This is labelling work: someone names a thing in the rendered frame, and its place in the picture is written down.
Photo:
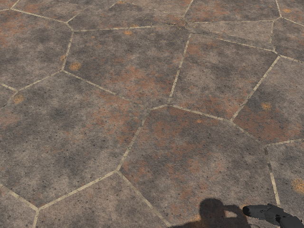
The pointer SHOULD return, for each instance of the right robot hand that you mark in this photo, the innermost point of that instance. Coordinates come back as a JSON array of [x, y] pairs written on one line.
[[272, 214]]

